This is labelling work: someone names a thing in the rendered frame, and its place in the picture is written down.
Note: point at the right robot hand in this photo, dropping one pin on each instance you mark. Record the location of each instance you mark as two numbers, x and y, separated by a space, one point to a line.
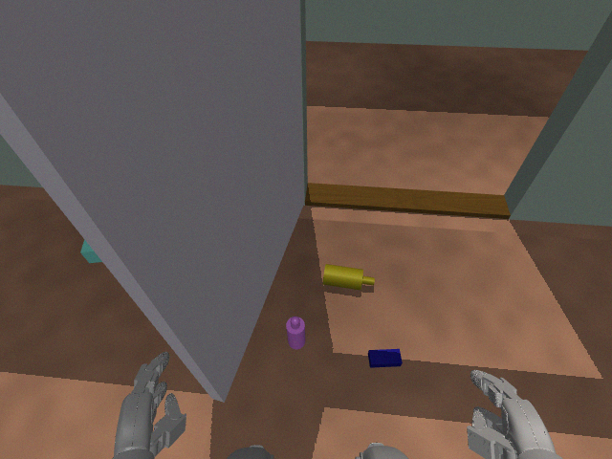
519 429

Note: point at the left robot hand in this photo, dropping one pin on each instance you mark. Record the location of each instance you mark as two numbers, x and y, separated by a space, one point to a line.
138 411

